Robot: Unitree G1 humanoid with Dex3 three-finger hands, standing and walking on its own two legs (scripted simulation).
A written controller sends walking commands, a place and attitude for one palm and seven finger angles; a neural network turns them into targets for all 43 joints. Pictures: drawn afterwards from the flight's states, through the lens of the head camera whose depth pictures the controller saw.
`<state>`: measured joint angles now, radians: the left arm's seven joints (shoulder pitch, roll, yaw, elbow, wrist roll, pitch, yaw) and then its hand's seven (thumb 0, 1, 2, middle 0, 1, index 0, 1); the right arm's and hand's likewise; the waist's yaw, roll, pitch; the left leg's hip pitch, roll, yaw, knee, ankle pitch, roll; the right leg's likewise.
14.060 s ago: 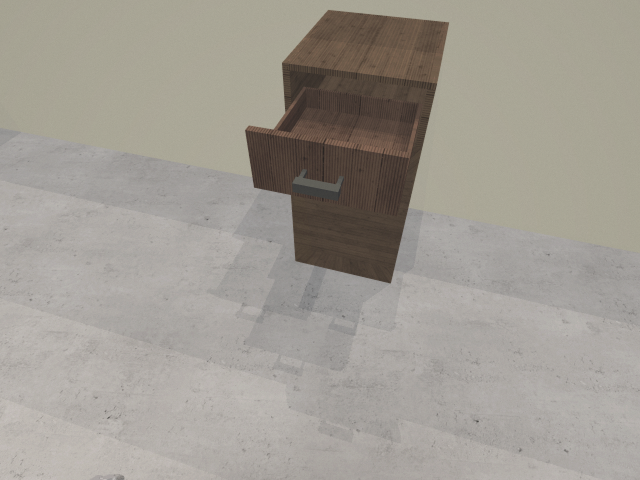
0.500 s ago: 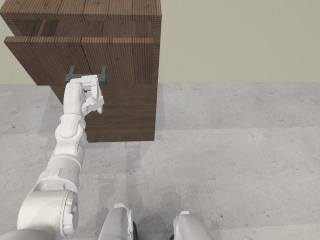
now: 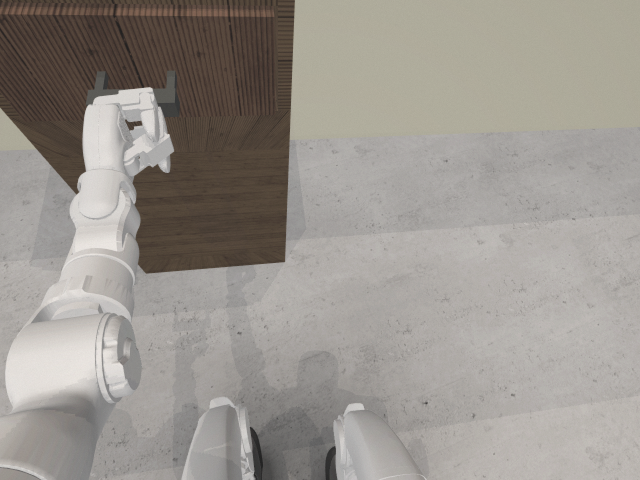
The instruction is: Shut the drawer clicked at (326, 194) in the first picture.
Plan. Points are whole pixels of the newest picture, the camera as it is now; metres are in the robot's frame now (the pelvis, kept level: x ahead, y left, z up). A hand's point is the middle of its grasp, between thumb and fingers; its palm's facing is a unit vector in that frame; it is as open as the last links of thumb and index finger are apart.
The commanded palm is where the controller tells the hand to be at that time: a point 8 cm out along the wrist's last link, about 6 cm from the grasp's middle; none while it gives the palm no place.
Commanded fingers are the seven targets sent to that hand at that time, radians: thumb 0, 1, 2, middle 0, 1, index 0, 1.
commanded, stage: push the drawer shut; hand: left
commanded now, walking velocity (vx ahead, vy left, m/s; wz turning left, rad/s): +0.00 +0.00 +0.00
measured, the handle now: (136, 91) +0.59 +0.19 +0.06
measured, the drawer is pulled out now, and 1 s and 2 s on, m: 0.01 0.00 0.00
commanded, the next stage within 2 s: pull the fist back off the drawer in 0.46 s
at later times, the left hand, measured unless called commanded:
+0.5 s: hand (161, 128) +0.53 +0.15 +0.06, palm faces +0.04 -1.00 -0.05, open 3.0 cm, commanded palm +0.56 +0.17 +0.06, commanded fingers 0.00 0.90 0.90 -1.40 -1.60 -1.40 -1.60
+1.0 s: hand (162, 129) +0.53 +0.15 +0.06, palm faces +0.03 -1.00 -0.05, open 3.1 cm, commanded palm +0.51 +0.17 +0.06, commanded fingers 0.00 0.90 0.90 -1.40 -1.60 -1.40 -1.60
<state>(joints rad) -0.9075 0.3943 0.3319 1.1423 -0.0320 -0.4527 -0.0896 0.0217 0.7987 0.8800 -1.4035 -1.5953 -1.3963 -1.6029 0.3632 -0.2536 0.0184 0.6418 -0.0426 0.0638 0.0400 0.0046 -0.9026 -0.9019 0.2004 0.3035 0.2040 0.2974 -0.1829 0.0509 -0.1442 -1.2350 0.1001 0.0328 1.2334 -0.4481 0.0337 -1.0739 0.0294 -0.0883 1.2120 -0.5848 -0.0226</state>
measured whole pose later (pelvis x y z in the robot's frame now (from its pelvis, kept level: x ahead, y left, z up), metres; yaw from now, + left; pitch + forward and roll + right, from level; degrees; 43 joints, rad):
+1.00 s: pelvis -0.03 +0.01 -0.02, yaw -1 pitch +28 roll -7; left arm -1.11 0.47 0.29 1.23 0.02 -0.37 -0.02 0.01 0.72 0.92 -1.40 -1.60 -1.40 -1.60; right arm 0.40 -0.25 0.05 0.67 -0.07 0.01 0.05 0.00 -0.90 -0.90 0.20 0.30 0.21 0.30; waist -0.23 0.06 -0.13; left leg -1.38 0.09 0.00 1.29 -0.40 0.06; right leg -1.20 0.03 -0.11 1.26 -0.54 -0.01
